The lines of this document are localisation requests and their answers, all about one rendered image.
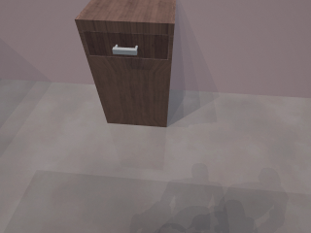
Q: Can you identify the handle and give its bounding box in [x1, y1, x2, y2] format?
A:
[112, 45, 138, 55]

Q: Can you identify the drawer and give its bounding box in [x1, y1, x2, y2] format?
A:
[83, 30, 170, 59]

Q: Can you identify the cabinet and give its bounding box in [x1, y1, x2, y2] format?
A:
[75, 0, 176, 127]

